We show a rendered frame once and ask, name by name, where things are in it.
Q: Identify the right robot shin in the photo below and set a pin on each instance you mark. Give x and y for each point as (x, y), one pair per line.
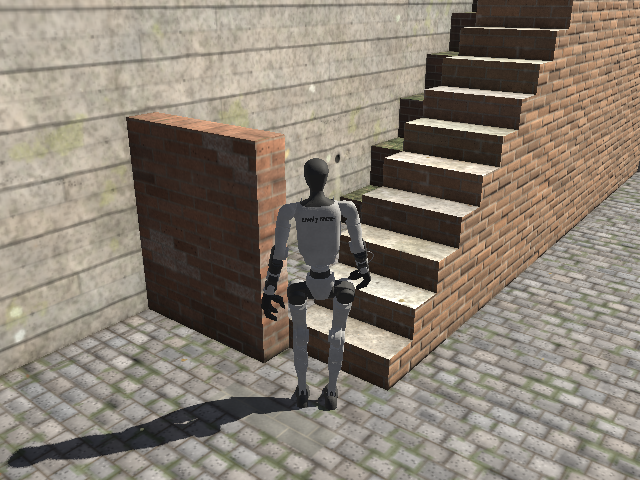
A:
(334, 364)

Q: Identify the left robot upper arm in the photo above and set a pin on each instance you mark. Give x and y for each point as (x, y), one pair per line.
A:
(286, 213)

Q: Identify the left robot foot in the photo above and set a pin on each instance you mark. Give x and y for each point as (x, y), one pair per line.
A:
(302, 400)

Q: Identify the right robot upper arm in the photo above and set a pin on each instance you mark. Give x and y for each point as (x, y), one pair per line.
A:
(349, 211)

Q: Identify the robot left hand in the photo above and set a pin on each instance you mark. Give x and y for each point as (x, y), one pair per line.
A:
(267, 306)

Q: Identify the robot right hand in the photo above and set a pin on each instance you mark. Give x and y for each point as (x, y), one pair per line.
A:
(355, 275)

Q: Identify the robot right forearm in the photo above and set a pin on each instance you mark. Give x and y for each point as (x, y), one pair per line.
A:
(362, 260)

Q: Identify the robot left forearm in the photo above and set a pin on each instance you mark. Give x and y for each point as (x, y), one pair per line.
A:
(273, 274)

